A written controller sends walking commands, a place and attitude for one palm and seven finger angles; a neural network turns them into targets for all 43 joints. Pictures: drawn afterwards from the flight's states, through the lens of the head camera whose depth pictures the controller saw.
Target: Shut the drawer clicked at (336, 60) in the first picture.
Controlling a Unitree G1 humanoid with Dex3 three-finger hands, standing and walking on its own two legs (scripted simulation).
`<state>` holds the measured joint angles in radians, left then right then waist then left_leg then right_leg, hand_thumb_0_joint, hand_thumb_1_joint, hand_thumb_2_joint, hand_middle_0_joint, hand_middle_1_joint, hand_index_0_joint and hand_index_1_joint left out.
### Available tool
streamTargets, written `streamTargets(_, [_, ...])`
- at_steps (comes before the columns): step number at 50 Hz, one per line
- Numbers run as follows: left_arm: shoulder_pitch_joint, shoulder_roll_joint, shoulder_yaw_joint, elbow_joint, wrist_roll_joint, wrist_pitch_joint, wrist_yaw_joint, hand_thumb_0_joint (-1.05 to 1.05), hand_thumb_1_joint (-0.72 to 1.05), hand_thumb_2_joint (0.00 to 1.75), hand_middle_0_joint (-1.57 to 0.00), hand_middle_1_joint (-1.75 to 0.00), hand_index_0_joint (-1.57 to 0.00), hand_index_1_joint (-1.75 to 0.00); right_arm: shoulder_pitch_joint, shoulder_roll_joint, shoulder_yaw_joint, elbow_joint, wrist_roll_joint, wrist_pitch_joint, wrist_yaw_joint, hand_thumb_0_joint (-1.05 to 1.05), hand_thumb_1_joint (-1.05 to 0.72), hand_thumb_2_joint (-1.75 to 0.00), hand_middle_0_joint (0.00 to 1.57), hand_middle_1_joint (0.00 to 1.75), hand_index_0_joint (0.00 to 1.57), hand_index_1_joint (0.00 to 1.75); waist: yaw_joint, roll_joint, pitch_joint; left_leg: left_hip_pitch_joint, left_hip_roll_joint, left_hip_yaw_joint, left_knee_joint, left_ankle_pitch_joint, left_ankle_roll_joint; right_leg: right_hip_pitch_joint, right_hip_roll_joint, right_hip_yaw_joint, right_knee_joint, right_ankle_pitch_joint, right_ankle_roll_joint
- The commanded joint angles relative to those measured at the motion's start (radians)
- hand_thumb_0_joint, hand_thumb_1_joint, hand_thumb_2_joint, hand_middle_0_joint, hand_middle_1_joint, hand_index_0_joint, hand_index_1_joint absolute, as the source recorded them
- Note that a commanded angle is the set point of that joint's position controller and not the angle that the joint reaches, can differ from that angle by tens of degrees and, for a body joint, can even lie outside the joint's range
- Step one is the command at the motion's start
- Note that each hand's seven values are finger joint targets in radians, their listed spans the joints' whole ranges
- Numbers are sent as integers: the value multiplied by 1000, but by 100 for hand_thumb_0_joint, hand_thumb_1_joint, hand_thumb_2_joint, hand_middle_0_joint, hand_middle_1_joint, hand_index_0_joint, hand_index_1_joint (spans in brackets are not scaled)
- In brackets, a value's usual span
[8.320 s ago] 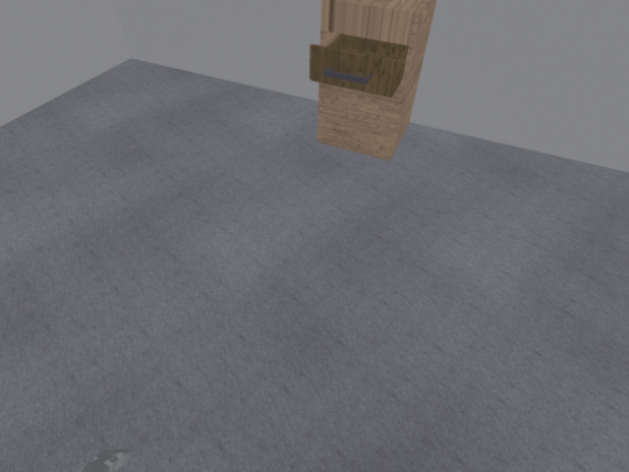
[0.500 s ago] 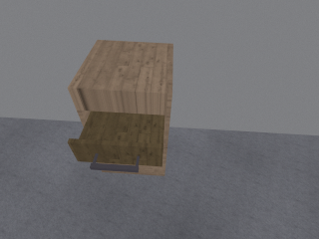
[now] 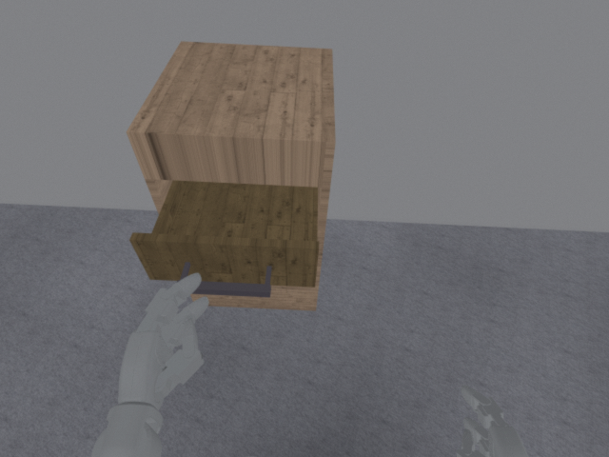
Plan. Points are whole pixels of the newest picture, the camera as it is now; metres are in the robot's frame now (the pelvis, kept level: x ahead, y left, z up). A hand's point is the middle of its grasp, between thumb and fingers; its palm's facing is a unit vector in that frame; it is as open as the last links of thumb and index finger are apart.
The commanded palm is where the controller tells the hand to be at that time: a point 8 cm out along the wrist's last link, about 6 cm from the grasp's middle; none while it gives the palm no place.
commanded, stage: raise the hand and make a fist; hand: left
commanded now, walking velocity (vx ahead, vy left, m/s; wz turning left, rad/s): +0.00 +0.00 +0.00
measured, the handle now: (225, 279) +0.50 +0.18 -0.20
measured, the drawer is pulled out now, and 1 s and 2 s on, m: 0.18 0.18 0.18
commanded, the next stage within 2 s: bring the fist close to the handle in 1.62 s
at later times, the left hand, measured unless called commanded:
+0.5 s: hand (225, 375) +0.26 +0.12 -0.08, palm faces -0.12 -0.99 +0.01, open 4.0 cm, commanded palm +0.22 +0.20 -0.06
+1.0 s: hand (207, 363) +0.27 +0.15 -0.07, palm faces -0.02 -1.00 -0.01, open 3.1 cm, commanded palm +0.25 +0.20 -0.09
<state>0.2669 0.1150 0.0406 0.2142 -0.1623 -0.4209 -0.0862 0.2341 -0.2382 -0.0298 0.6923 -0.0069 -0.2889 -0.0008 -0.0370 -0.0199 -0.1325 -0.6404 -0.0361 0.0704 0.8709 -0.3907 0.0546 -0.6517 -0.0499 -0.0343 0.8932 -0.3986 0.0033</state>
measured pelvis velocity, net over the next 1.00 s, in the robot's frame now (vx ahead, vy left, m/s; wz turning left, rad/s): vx -0.01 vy -0.01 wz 0.00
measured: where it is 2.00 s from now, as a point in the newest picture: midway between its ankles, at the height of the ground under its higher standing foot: outside the picture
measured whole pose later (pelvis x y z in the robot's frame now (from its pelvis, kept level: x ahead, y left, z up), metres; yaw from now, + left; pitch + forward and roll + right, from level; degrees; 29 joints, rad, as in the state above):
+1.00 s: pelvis -0.01 -0.01 -0.11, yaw +0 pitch +25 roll -3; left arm 0.14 0.20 0.10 0.11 -0.20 -0.50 -0.18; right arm 0.14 -0.23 0.00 0.52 0.00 -0.14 0.00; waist -0.02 0.01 -0.20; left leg -1.29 0.02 0.00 1.46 -0.60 0.04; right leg -1.25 -0.02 -0.10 1.41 -0.59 -0.03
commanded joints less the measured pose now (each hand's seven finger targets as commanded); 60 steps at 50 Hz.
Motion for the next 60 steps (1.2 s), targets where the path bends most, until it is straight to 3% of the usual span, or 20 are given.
streamTargets(1, [243,108,101,12,-15,-287,-167,0,90,90,-50,-62,-50,-62,-121,-133,-72,-254,-4,-35,38,0,-90,-90,20,30,20,30,116,-11,-78,-189,14,-86,91,33,-84,-196,52,-48,134,-55,-61])
streamTargets(4, [96,172,133,-83,-2,-240,-143,0,90,90,-56,-69,-56,-69,-140,-141,-63,-337,10,14,36,0,-90,-90,20,30,20,30,124,100,-121,-286,7,-90,119,-137,-69,-265,49,-10,202,-151,-61])
streamTargets(8, [-135,193,125,-430,-35,-250,-69,0,90,90,-64,-78,-64,-78,-112,-115,-50,-384,13,31,-1,0,-90,-90,20,30,20,30,70,186,-298,-271,22,-107,209,-206,-30,-280,47,65,184,-221,-51])
streamTargets(10, [-222,214,109,-592,-52,-287,-64,0,90,90,-68,-82,-68,-82,-87,-112,-42,-365,8,28,-29,0,-90,-90,20,30,20,30,25,162,-382,-263,30,-116,275,-142,-17,-279,58,84,190,-190,-42])
streamTargets(13, [-162,169,13,-584,-69,-295,-118,0,90,90,-74,-88,-74,-88,-60,-117,-24,-321,7,5,-55,0,-90,-90,20,30,20,30,-26,120,-347,-309,39,-113,340,-77,-13,-296,61,88,176,-163,-39])
streamTargets(15, [-140,176,4,-429,-75,-234,-176,0,90,90,-78,-93,-78,-93,-52,-133,-15,-290,12,3,-66,0,-90,-90,20,30,20,30,-63,42,-282,-396,41,-116,396,-76,-11,-302,61,98,164,-168,-29])
streamTargets(18, [-109,198,53,-192,-80,-75,-243,0,90,90,-84,-99,-84,-99,-60,-145,-12,-281,36,22,-76,0,-90,-90,20,30,20,30,-42,-86,-237,-519,38,-108,409,-121,-11,-265,48,125,131,-255,-14])
streamTargets(19, [-77,211,83,-115,-80,-10,-254,0,90,90,-86,-101,-86,-101,-71,-148,-13,-285,42,36,-78,0,-90,-90,20,30,20,30,-15,-98,-236,-525,33,-100,403,-113,-11,-244,46,130,123,-255,-15])
streamTargets(21, [-72,257,175,-155,-116,77,-252,0,90,90,-90,-106,-90,-106,-91,-145,-19,-319,51,56,-79,0,-90,-90,20,30,20,30,45,-82,-337,-508,19,-85,385,-55,-14,-138,27,143,121,-185,-10])
streamTargets(23, [-32,269,253,-231,-141,100,-209,0,90,90,-94,-110,-94,-110,-99,-122,-25,-339,46,71,-72,0,-90,-90,20,30,20,30,86,-80,-424,-485,18,-83,372,36,-17,-33,17,150,142,-28,-4])
streamTargets(25, [-34,275,296,-336,-143,46,-149,0,90,90,-98,-114,-98,-114,-88,-94,-27,-331,34,79,-59,0,-90,-90,20,30,20,30,108,-31,-485,-453,29,-89,359,114,-27,22,14,142,188,147,-4])
streamTargets(29, [7,226,236,-362,-92,-107,-80,0,90,90,-106,-123,-106,-123,-69,-66,-41,-267,17,73,-37,0,-90,-90,20,30,20,30,74,9,-428,-414,44,-95,346,184,-31,-61,30,91,249,288,-9])
streamTargets(34, [-94,141,69,-149,-58,-198,-166,0,90,90,-116,-134,-116,-134,-50,-127,-45,-229,16,70,-29,0,-90,-90,20,30,20,30,-36,-2,-217,-481,39,-110,401,30,-19,-344,52,54,259,2,-27])
streamTargets(38, [-188,179,74,-205,-93,-195,-215,0,90,90,-124,-143,-124,-143,-43,-162,-47,-258,25,54,-43,0,-90,-90,20,30,20,30,-16,54,-351,-415,37,-117,392,-2,-14,-357,47,47,265,-64,-32])
streamTargets(43, [-166,240,171,-376,-99,-191,-129,0,90,90,-134,-153,-134,-153,-50,-151,-46,-280,11,62,-33,0,-90,-90,20,30,20,30,48,138,-536,-255,41,-135,363,184,-29,-335,52,-7,342,94,-39])
streamTargets(44, [-135,262,197,-363,-90,-180,-105,0,90,90,-136,-156,-136,-156,-45,-151,-45,-284,6,73,-29,0,-90,-90,20,30,20,30,59,126,-540,-255,43,-139,363,205,-32,-341,58,-15,356,102,-41])
streamTargets(47, [-111,161,109,-282,-59,-140,-70,0,90,90,-140,-160,-140,-160,-63,-144,-38,-293,6,106,-8,0,-90,-90,20,30,20,30,29,96,-445,-296,44,-148,362,157,-37,-398,57,-30,358,69,-37])
streamTargets(51, [-201,123,25,-151,-15,-71,-89,0,90,90,-140,-160,-140,-160,-63,-166,-28,-308,14,146,-2,0,-90,-90,20,30,20,30,-18,20,-324,-397,40,-165,355,-23,-32,-461,63,-37,339,-48,-36])
streamTargets(54, [-301,108,-13,-190,-9,-73,-99,0,90,90,-140,-160,-140,-160,-57,-168,-28,-320,17,153,-11,0,-90,-90,20,30,20,30,-26,40,-354,-358,43,-186,348,-65,-33,-501,61,-40,347,-79,-39])
streamTargets(60, [-433,166,57,-263,1,-154,-23,0,90,90,-140,-160,-140,-160,-60,-154,-21,-298,-4,155,-15,0,-90,-90,20,30,20,30,5,127,-450,-285,44,-203,356,-23,-51,-548,58,-36,386,-72,-45])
